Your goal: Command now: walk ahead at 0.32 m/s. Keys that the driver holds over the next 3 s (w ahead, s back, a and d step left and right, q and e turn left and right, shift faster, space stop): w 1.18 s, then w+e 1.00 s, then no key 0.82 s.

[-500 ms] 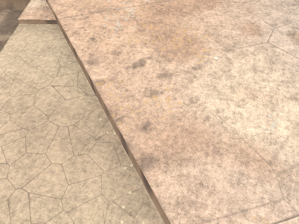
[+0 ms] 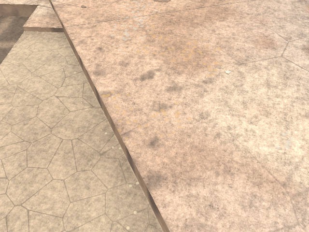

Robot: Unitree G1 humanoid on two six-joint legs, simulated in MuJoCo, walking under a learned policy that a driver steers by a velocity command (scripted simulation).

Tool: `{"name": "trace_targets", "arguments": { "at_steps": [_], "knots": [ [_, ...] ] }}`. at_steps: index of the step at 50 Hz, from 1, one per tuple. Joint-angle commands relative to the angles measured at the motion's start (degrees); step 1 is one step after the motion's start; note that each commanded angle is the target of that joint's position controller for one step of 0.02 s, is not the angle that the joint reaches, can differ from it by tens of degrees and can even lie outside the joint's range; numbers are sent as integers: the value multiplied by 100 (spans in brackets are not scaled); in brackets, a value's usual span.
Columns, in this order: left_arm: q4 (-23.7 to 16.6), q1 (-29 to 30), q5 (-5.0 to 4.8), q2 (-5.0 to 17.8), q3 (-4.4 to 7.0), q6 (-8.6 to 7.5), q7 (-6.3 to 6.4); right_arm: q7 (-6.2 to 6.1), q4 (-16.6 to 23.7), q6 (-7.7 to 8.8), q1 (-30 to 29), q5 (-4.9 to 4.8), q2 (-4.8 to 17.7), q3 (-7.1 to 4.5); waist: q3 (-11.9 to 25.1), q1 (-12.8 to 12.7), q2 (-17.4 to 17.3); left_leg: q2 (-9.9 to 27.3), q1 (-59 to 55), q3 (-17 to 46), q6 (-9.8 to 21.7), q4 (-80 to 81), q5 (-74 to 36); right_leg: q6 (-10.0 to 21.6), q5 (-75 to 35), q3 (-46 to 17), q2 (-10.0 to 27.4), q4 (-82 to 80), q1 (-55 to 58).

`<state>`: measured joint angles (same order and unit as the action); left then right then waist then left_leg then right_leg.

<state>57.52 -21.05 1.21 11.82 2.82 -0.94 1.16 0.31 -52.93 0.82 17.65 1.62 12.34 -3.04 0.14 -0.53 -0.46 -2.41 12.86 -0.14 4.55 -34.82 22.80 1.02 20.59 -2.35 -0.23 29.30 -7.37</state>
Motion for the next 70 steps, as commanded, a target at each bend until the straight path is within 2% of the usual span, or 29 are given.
{"name": "trace_targets", "arguments": {
  "at_steps": [1,3,5,6,8,11,16,21,24,26,27,28,29,30,31,33,35,43,44,45,54,57,59,60,61,62,63,65,70],
  "knots": [
    [-55,-317,-5,969,239,-107,-32,59,552,312,-572,27,242,-29,-948,-46,1000,104,1211,-245,129,45,46,1213,836,-2306,1670,-1565,23],
    [-238,360,-36,755,206,-126,-62,55,102,399,607,-73,283,-71,-713,596,655,87,-912,8,228,1064,-284,744,57,-1256,1040,-823,-1246],
    [-665,907,-20,436,135,-243,-108,-7,-391,423,2114,-46,1469,-405,-470,1073,-1710,2073,-2785,3383,891,2531,-401,170,612,554,-372,2550,-3454],
    [-560,889,114,684,205,-204,-78,-15,-365,360,1772,17,983,-253,-677,753,-590,2157,-2558,3046,935,2209,-1258,271,854,195,-61,3531,-3770],
    [-427,692,21,375,144,-234,-157,-15,-174,369,1059,64,600,-113,-607,364,-97,1753,-2137,2013,819,2156,-1948,358,137,138,283,4001,-3664],
    [-508,848,70,294,138,-143,-239,-42,-345,440,1077,21,352,35,-527,215,-418,1367,-1961,1234,676,2280,-2987,268,-202,406,329,4081,-3665],
    [-1195,1994,53,113,15,-64,-214,-152,-747,454,1835,68,425,119,-782,275,-372,1758,-2419,1235,1150,2491,-3473,266,489,548,370,6346,-5823],
    [-2147,3093,50,-72,-291,-62,-170,-252,-929,503,1774,72,346,209,-1230,112,-114,1569,-2080,677,806,3043,-3109,512,1226,686,554,6407,-6886],
    [-2357,2858,26,-272,-506,-82,-245,-284,-792,426,1249,-201,362,251,-610,-262,170,1274,-880,-170,453,3239,-5911,834,11,1092,274,4151,-3760],
    [-1930,1921,-52,35,-373,-37,-175,-201,-744,400,1499,-234,1009,114,184,-483,-497,1515,-962,-25,539,2081,-9070,789,-266,1440,-342,3346,-1714],
    [-1504,550,-92,249,-219,24,-120,-136,-804,354,1607,-199,1251,33,1036,-1093,-895,1528,-1021,-283,496,395,-10615,922,391,1599,-799,3425,-478],
    [-1226,-159,-44,735,-33,-24,-68,-46,-668,421,1674,-362,999,22,1442,-1145,-491,1078,102,-177,183,-1448,-9466,1385,664,-26,-69,2779,703],
    [-1014,-768,37,1422,220,-52,-63,107,-433,489,1517,-416,636,62,2093,-1246,890,-225,1139,98,-185,-4285,-2826,2283,203,-3524,1765,870,1491],
    [-903,-293,-59,1507,260,-13,-58,196,-177,546,1031,-98,758,-84,2107,-838,779,-503,1329,910,-75,-5562,-885,2084,-167,-5215,1837,-584,752],
    [-903,586,-102,1301,236,-79,-69,233,99,516,881,-57,485,-51,1188,-228,393,-189,1817,925,-41,-5901,-1046,1876,591,-4665,1840,-614,-75],
    [-608,871,31,495,101,-219,-78,111,352,372,423,1,197,10,-33,72,-388,302,2150,732,164,-5333,-1188,1310,467,-3053,1578,-466,-1530],
    [-392,918,87,-46,-21,-373,-80,58,462,154,489,-72,74,50,-167,381,-23,484,1803,874,131,-4591,-1128,1070,66,-1845,1226,-706,-2180],
    [-37,-128,-85,443,107,-630,-59,110,1085,92,-1048,28,374,2,-197,134,191,603,2934,194,-238,-2329,-2326,1166,-1984,-385,825,-1869,-385],
    [-96,-358,-288,426,50,-724,16,27,1076,245,-1260,-360,460,-73,126,-59,71,734,3448,556,-144,-2006,-2524,1110,-1866,-573,1068,-1943,616],
    [-31,-642,-292,524,51,-735,48,10,1116,312,-1502,-403,444,-67,51,-169,125,737,4045,530,-154,-1976,-2437,1093,-1907,-713,1214,-1993,1329],
    [-126,-1228,-209,697,-60,-476,125,364,1786,544,-3088,-405,134,81,-941,-543,378,264,2659,-519,-56,776,-3395,707,-3029,225,978,-2664,996],
    [-270,-858,-143,1277,82,-485,117,305,1802,587,-2421,-335,737,-136,-256,100,856,-135,1618,-568,206,781,-2734,620,-6305,291,1238,-1632,1766],
    [-379,-476,-65,1325,103,-334,99,165,1274,520,-618,-340,1140,-332,675,1008,991,-118,-234,-436,521,1149,-2949,405,-7271,453,1103,502,1640],
    [-589,-290,-3,1077,3,-348,74,50,999,443,590,-242,1365,-379,1580,1382,772,912,-2641,591,763,430,-2815,357,-5374,250,895,2119,-128],
    [-641,-1456,8,-64,-336,-444,-113,116,967,521,725,-96,1655,-394,2653,535,-1110,2678,-5035,3474,2050,431,-2353,52,626,-112,-276,4570,-2704],
    [-477,-1196,-250,630,-181,-607,-152,81,909,512,642,-61,990,-281,2900,844,-712,2606,-4375,4211,1946,1329,-1793,194,983,-831,-284,5494,-2974],
    [-783,-377,-462,1034,-56,-658,-153,69,927,536,119,-104,796,-198,1747,738,-551,2362,-3272,3066,1495,1646,-1769,263,539,-714,99,5466,-3218],
    [-1013,338,-393,973,-37,-636,-73,140,889,617,-567,-104,529,-63,671,321,176,1944,-1373,1760,1138,2167,-2502,208,-236,-431,518,5059,-2958],
    [-1115,227,-360,628,-41,-241,-72,191,510,762,-813,-81,548,-22,-103,-195,-329,1533,193,316,901,2973,-2371,161,-731,-431,912,4455,-2898]
  ]
}}
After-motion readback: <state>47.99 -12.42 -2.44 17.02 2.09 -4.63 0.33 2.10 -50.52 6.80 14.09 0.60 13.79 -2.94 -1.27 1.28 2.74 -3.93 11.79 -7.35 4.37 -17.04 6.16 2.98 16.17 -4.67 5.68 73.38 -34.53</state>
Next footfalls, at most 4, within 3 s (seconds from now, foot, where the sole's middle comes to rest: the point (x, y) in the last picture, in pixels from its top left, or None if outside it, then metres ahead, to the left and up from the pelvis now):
0.54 right None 0.48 -0.10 -0.66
1.20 left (148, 146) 0.92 0.07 -0.66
1.74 right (200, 108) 1.18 -0.21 -0.66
2.22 left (185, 69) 1.52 -0.15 -0.66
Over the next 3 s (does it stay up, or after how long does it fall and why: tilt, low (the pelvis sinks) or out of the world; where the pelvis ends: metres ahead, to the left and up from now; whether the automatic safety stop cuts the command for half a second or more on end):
stays up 1.43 -0.24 0.11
